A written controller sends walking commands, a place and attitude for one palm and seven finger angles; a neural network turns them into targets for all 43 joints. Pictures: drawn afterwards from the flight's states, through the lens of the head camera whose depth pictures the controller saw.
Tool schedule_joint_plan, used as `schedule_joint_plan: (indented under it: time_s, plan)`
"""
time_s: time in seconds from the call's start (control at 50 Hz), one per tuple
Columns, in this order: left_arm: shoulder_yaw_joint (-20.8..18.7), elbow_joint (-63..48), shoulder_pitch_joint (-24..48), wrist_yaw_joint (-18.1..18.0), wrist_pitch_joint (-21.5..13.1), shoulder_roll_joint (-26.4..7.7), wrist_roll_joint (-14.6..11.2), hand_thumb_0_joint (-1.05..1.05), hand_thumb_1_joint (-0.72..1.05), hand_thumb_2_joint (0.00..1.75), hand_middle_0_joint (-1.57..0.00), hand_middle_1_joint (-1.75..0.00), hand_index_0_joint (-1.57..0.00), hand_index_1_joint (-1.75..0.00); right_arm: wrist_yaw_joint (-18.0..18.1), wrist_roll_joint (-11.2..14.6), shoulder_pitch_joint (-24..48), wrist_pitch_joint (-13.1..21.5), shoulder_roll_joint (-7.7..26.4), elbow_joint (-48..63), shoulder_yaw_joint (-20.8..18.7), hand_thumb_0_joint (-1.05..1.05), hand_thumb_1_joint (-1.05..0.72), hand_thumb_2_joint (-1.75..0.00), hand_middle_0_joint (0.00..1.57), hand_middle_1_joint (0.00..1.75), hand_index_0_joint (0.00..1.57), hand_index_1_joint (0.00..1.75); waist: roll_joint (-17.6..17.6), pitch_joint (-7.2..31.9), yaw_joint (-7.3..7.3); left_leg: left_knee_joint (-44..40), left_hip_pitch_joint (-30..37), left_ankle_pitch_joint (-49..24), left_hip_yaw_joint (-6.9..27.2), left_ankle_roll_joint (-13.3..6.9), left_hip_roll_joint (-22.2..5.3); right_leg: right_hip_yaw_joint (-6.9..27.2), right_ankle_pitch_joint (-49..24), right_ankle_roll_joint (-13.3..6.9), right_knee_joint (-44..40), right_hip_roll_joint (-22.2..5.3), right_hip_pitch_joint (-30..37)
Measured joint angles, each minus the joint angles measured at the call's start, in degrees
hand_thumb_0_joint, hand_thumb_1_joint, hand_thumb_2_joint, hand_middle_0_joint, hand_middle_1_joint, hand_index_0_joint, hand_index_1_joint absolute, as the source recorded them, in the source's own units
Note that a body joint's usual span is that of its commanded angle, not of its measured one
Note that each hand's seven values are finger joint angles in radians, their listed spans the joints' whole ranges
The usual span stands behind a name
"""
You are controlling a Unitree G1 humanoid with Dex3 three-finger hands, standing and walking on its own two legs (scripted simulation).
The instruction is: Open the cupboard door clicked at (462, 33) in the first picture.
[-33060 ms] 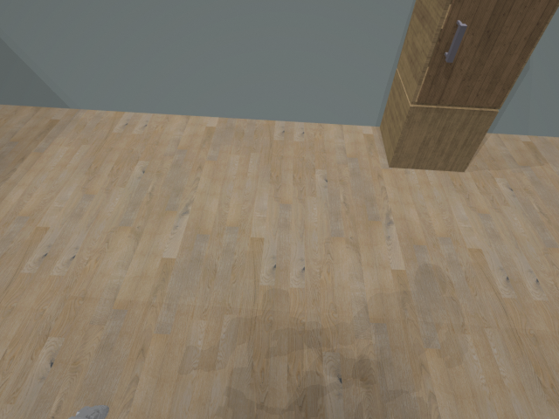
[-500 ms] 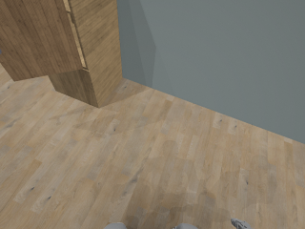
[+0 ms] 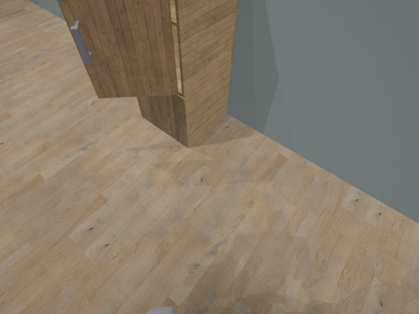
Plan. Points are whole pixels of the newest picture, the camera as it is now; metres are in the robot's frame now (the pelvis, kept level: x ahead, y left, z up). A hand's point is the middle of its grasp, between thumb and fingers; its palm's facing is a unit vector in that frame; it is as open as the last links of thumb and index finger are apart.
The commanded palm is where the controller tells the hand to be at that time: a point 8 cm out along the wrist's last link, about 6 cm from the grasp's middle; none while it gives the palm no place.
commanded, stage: turn to face it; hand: left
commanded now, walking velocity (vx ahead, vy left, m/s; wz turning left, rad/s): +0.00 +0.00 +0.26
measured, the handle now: (83, 43) +0.98 +0.53 -0.05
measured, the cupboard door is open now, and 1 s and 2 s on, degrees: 45 45 45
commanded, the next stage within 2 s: take the last steps up to it in 0.06 s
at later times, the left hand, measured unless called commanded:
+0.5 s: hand out of the picture +0.03 +0.19 -0.16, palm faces +0.23 -0.94 -0.23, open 7.4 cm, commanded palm none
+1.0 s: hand (80, 269) +0.22 +0.31 -0.16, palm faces +0.24 -0.95 -0.20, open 7.4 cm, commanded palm none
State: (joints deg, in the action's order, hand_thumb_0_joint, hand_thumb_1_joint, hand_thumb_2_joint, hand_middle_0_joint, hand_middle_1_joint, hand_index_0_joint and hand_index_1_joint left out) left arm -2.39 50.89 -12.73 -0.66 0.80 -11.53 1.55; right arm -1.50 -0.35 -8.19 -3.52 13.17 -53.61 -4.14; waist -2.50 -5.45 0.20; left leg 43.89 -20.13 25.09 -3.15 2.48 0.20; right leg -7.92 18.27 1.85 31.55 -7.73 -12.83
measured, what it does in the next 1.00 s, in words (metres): walks ahead: left foot, then right foot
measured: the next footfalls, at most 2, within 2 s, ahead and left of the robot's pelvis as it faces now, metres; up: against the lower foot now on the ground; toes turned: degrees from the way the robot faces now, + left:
left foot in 0.04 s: +0.04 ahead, +0.12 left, +0.00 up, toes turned +4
right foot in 0.36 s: +0.05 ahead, -0.13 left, +0.00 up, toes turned +2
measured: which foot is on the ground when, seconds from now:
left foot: up 0.00-0.02, down 0.04-0.34, up 0.36-0.70, down 0.72-1.00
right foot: down 0.00-0.04, up 0.06-0.34, down 0.36-0.72, up 0.74-1.00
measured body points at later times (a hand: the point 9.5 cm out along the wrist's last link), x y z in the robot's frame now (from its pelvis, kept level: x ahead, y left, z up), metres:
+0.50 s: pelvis +0.04 +0.00 +0.00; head +0.07 -0.01 +0.45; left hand +0.01 +0.24 -0.14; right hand +0.14 -0.23 -0.15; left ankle +0.02 +0.14 -0.66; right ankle +0.01 -0.13 -0.74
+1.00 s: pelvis +0.18 +0.11 +0.00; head +0.21 +0.11 +0.45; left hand +0.20 +0.36 -0.14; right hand +0.25 -0.12 -0.15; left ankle +0.16 +0.20 -0.74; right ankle +0.25 +0.01 -0.70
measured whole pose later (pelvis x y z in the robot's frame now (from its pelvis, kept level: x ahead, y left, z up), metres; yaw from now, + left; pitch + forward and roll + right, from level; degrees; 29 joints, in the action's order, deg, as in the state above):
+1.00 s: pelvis +0.18 +0.11 +0.00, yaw +11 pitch +0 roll +2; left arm -3.6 56.5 -11.1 0.9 -0.3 -10.2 1.3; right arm 0.4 -1.5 -15.9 3.0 9.9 -60.2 -2.5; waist -1.3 -2.4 -0.4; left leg 22.8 -9.6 13.4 -9.3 -2.7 1.2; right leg -5.8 18.5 -0.3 49.1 -6.2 -28.0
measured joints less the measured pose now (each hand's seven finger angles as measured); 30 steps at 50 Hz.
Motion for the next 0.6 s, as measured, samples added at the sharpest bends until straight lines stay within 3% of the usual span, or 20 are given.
schedule_joint_plan:
  time_s: [0.04,0.08,0.14,0.2,0.28,0.34,0.36,0.4,0.44,0.48,0.52,0.6]
  plan:
    - [-0.17,0.56,-0.99,0.20,0.16,-0.19,-0.45,0.01,0.90,0.90,-0.20,-0.30,-0.20,-0.30,-0.02,-0.04,0.09,0.86,0.05,0.25,0.51,0.01,-0.91,-0.90,0.20,0.30,0.20,0.30,-0.05,0.35,-0.23,-9.87,4.01,-7.63,-0.20,-0.87,-0.39,-1.01,1.72,0.81,2.83,-0.30,-1.03]
    - [-0.50,1.44,-1.12,0.17,1.13,-1.06,-0.83,0.01,0.90,0.90,-0.20,-0.30,-0.20,-0.30,0.20,-0.45,0.51,1.65,-0.58,0.22,0.76,0.01,-0.91,-0.90,0.20,0.30,0.20,0.30,-0.99,0.39,-0.42,-9.67,3.45,-7.88,0.11,-4.02,0.19,0.56,7.17,1.37,9.64,-0.49,-3.96]
    - [-1.12,3.51,-0.22,-0.14,2.98,-2.21,-0.89,0.01,0.90,0.90,-0.20,-0.30,-0.20,-0.30,1.23,-0.96,0.52,2.23,-1.95,0.17,1.62,0.01,-0.91,-0.90,0.20,0.30,0.20,0.30,-1.70,0.39,-0.86,-9.74,3.39,-6.80,0.85,-4.28,0.46,4.69,11.74,1.37,21.41,1.52,-8.70]
    - [-1.41,4.35,0.61,0.05,3.15,-2.45,-0.99,0.01,0.90,0.90,-0.20,-0.30,-0.20,-0.30,2.04,-1.06,0.17,2.57,-2.63,-0.29,2.25,0.01,-0.91,-0.90,0.20,0.30,0.20,0.30,-0.74,0.44,-1.08,-13.04,4.54,-8.75,2.10,-3.77,0.25,5.93,10.14,1.22,24.56,2.98,-10.55]
    - [-1.34,4.17,0.65,0.66,2.17,-1.80,-0.89,0.01,0.91,0.90,-0.19,-0.30,-0.19,-0.30,1.99,-1.09,-0.85,2.71,-2.76,-1.34,2.48,0.01,-0.91,-0.90,0.21,0.30,0.20,0.30,1.42,1.19,-1.08,-15.21,5.61,-9.81,3.51,-3.38,-0.21,5.25,9.57,0.65,16.63,4.29,-7.90]
    - [-1.26,3.63,-0.32,1.38,0.58,-1.22,-0.64,0.01,0.91,0.90,-0.19,-0.30,-0.19,-0.30,1.62,-0.76,-2.48,2.48,-2.52,-2.09,2.14,0.01,-0.91,-0.90,0.21,0.30,0.20,0.30,2.58,2.38,-1.03,-12.54,4.98,-7.99,4.36,-2.90,0.12,3.88,5.87,-0.06,3.93,5.11,-2.13]
    - [-1.27,3.34,-0.83,1.45,-0.29,-1.22,-0.36,0.01,0.90,0.90,-0.19,-0.30,-0.19,-0.30,1.44,-0.46,-3.15,2.38,-2.46,-2.25,1.92,0.01,-0.91,-0.90,0.21,0.30,0.20,0.30,2.24,2.87,-1.24,-9.05,3.58,-4.32,4.17,-3.05,0.74,4.18,3.05,-0.97,0.59,4.65,-0.96]
    - [-1.04,3.65,-1.34,1.18,-1.36,0.08,-0.18,0.01,0.90,0.90,-0.19,-0.30,-0.19,-0.30,0.92,-0.58,-3.72,1.53,-1.33,-3.24,1.31,0.01,-0.91,-0.90,0.21,0.30,0.20,0.30,3.89,2.63,-1.47,2.78,-0.33,1.57,4.83,-2.91,0.83,2.76,1.84,-1.69,2.07,4.52,-0.17]
    - [-0.73,4.11,-3.09,0.84,-2.22,1.18,-0.20,0.01,0.90,0.90,-0.20,-0.30,-0.20,-0.30,0.30,-0.87,-3.76,0.72,-0.46,-4.19,0.78,0.01,-0.91,-0.90,0.21,0.30,0.20,0.30,4.49,2.87,-1.74,13.09,-4.53,-0.68,4.42,-2.44,0.58,1.96,2.40,-1.53,0.42,4.08,1.97]
    - [-0.63,5.18,-4.99,0.59,-2.72,1.87,-0.20,0.01,0.90,0.90,-0.20,-0.30,-0.20,-0.30,-0.25,-0.93,-3.46,0.55,-0.12,-4.43,0.39,0.01,-0.91,-0.90,0.20,0.30,0.20,0.30,4.02,3.13,-1.52,17.48,-7.72,-4.50,3.24,-1.61,-0.52,1.49,1.58,-0.87,-3.22,3.31,4.52]
    - [-0.54,6.57,-6.51,0.54,-3.16,2.22,-0.15,0.01,0.90,0.90,-0.20,-0.30,-0.20,-0.30,-0.69,-0.83,-3.10,0.78,-0.14,-4.12,0.18,0.01,-0.91,-0.90,0.20,0.30,0.20,0.30,2.92,3.14,-1.22,16.33,-9.51,-7.16,1.95,-0.83,-1.73,0.92,0.51,-0.30,-6.75,2.21,6.90]
    - [-0.27,8.92,-8.61,0.68,-3.73,2.51,-0.06,0.01,0.90,0.90,-0.20,-0.30,-0.20,-0.30,-1.36,-0.52,-1.75,1.34,-0.26,-3.47,0.21,0.01,-0.91,-0.90,0.20,0.30,0.20,0.30,1.04,2.33,-1.72,6.13,-9.88,-9.96,-0.25,-0.47,-3.10,-0.57,0.29,1.15,-10.69,-0.07,10.59]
